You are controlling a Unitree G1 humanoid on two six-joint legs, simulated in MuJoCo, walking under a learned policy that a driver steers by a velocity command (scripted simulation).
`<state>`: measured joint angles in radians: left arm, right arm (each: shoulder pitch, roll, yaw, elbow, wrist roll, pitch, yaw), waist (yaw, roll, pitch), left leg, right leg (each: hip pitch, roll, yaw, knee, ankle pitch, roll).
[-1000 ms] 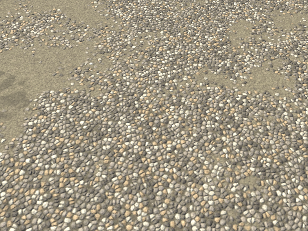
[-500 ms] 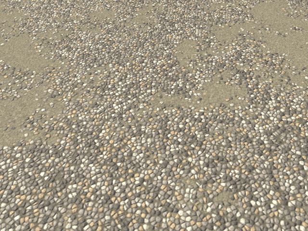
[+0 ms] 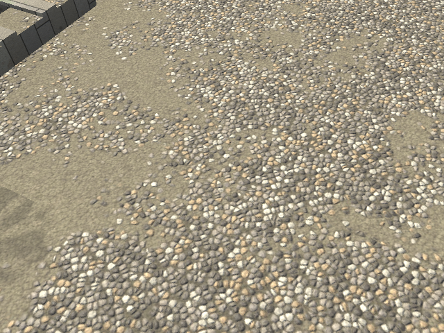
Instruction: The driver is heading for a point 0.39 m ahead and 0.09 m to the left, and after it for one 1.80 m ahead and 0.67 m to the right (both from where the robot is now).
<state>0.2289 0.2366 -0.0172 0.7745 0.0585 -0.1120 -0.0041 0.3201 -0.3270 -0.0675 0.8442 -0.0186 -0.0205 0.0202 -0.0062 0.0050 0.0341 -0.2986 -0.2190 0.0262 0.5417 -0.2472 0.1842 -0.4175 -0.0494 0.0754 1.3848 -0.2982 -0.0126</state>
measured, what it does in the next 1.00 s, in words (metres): walks ahead: right foot, then left foot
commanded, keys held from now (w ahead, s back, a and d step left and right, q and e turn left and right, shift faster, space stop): w+q+shift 0.20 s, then w+e+shift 0.80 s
